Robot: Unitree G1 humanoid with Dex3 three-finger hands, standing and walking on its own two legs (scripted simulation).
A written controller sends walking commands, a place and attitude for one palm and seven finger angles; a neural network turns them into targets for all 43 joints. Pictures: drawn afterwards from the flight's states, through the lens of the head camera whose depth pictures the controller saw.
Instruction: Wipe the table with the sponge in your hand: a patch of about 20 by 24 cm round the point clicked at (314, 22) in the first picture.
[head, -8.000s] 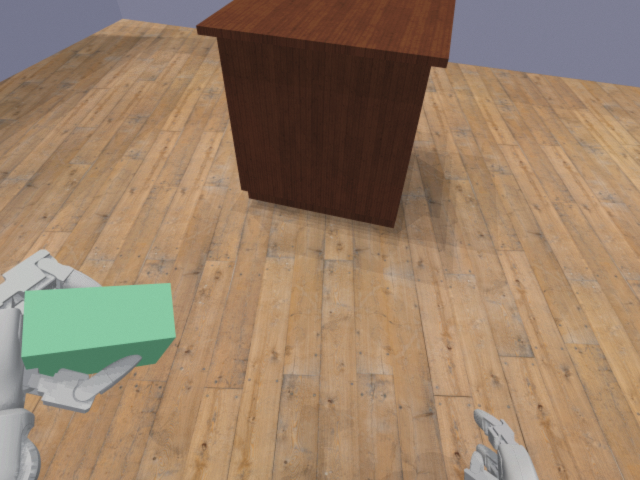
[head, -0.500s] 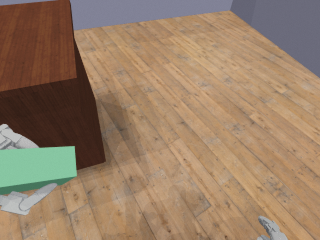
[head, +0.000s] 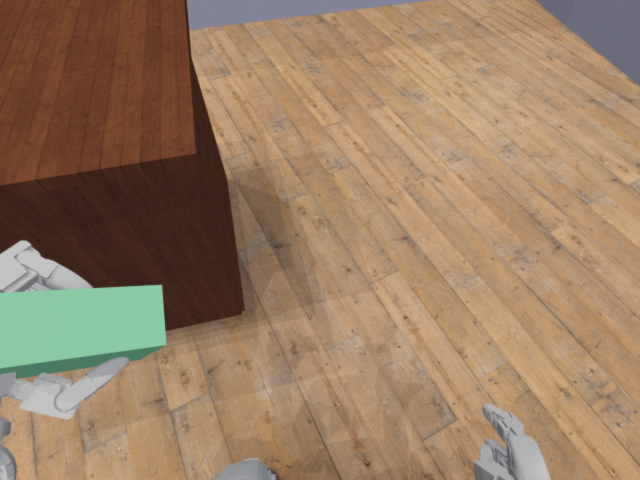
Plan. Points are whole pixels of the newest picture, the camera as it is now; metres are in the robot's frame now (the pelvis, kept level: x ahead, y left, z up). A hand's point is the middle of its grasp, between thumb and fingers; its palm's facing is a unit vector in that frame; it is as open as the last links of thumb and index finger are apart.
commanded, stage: take the last steps up to it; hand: left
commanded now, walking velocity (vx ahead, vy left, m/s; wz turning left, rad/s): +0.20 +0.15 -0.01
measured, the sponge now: (105, 330) +0.23 +0.21 +0.14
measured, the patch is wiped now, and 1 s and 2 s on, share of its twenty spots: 0.00 0.00 0.00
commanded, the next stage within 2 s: come to a stop and stand still in 0.32 s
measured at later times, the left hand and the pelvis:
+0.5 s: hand (56, 247) +0.29 +0.27 +0.16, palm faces +0.35 -0.77 -0.54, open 9.5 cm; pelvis +0.07 +0.04 +0.00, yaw -1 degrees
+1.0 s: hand (35, 257) +0.28 +0.28 +0.18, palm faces +0.30 -0.85 -0.44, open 9.5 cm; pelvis +0.05 +0.06 -0.01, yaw -4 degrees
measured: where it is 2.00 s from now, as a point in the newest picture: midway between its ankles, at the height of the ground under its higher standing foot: outside the picture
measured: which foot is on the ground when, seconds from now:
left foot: up 0.00-0.02, down 0.04-0.32, up 0.34-0.66, down 0.68-1.00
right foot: down 0.00-0.04, up 0.06-0.28, down 0.30-0.68, up 0.70-0.98, down 1.00-1.00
